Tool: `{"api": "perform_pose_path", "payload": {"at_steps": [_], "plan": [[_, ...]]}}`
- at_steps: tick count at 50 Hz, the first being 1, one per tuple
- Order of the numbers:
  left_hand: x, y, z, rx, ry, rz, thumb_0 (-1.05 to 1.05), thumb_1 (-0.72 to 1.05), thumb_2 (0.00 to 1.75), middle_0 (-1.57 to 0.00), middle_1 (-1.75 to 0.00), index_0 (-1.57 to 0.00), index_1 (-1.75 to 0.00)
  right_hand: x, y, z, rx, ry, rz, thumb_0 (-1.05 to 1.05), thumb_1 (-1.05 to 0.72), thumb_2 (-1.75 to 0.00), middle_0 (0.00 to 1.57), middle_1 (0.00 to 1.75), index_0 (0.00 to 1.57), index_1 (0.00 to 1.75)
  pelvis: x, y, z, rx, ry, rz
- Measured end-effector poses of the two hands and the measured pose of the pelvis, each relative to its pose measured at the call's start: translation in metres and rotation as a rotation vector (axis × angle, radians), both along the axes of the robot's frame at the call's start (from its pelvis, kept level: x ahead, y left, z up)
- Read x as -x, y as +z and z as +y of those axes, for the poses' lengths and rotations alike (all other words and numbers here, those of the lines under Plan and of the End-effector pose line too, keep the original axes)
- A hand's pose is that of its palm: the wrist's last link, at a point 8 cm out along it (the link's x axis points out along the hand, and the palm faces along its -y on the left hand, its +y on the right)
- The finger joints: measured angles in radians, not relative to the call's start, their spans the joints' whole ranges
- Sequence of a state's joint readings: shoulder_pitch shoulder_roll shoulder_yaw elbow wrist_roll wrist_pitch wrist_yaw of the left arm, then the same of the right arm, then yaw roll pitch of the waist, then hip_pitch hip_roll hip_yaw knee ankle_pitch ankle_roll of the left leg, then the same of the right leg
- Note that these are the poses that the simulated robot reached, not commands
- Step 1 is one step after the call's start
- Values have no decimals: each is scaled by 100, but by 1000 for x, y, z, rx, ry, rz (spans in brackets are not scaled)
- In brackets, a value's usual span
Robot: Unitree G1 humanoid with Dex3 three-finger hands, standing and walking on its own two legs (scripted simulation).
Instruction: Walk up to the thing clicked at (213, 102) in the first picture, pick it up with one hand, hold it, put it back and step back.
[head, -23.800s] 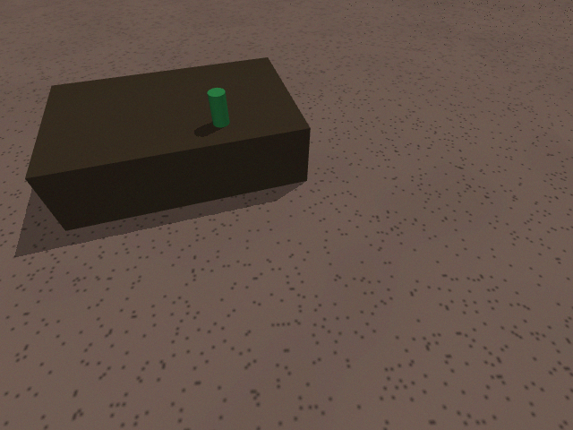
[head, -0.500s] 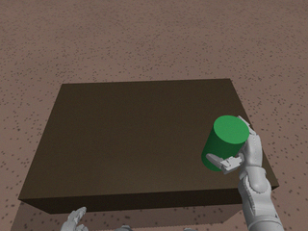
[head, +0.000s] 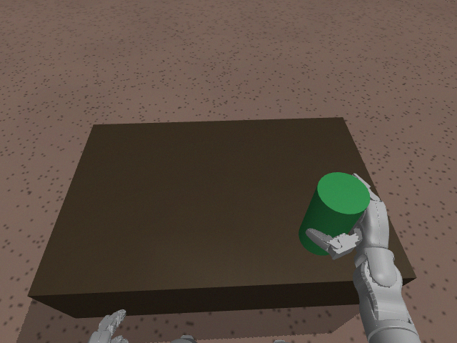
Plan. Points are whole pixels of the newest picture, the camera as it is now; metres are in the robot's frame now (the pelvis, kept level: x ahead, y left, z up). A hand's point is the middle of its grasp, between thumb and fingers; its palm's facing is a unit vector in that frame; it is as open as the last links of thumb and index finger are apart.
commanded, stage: hold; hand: right
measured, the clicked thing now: (329, 217) +0.33 -0.16 +0.05
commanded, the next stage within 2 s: crouch in 0.26 s
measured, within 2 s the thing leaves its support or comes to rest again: neither
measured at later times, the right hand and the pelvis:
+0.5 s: hand (333, 215) +0.33 -0.17 +0.05, palm faces +0.14 +0.99 -0.01, open 10.9 cm; pelvis +0.00 +0.00 +0.00, yaw +0 degrees
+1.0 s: hand (314, 219) +0.41 -0.19 -0.11, palm faces +0.13 +0.99 -0.03, open 10.9 cm; pelvis -0.02 -0.01 -0.12, yaw +0 degrees
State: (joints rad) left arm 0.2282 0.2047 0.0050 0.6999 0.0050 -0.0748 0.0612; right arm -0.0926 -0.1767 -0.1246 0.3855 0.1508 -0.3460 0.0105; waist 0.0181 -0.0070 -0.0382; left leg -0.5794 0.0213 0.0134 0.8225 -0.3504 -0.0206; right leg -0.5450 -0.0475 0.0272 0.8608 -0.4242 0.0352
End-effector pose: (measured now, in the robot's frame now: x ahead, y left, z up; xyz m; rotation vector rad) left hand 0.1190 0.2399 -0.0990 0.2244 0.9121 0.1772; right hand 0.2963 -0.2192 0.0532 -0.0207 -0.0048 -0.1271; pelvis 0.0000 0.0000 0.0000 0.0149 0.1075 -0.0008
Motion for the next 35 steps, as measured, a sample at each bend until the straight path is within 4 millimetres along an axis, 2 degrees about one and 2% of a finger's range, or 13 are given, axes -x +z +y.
{"api": "perform_pose_path", "payload": {"at_steps": [15,25,30,35], "plan": [[-1,1,-1,-2,-3,-6,1,90,90,-20,-30,-20,-30,1,-5,2,-10,5,15,-1,52,-111,68,102,68,102,1,0,-1,0,1,1],[0,0,-3,-2,-7,-5,1,90,91,-20,-30,-20,-30,-2,-2,-2,-9,-10,-3,-1,51,-110,68,101,68,101,2,0,-1,-1,-2,5],[2,-5,-1,-8,-12,6,1,91,91,-20,-30,-19,-30,-9,-22,0,-28,-2,37,-1,51,-109,69,100,68,100,6,-6,-2,0,-1,33],[7,-20,3,-28,-28,37,1,91,90,-20,-30,-19,-30,-20,-59,0,-46,-6,68,-1,50,-109,69,100,69,99,11,-21,-1,4,3,99]]}}
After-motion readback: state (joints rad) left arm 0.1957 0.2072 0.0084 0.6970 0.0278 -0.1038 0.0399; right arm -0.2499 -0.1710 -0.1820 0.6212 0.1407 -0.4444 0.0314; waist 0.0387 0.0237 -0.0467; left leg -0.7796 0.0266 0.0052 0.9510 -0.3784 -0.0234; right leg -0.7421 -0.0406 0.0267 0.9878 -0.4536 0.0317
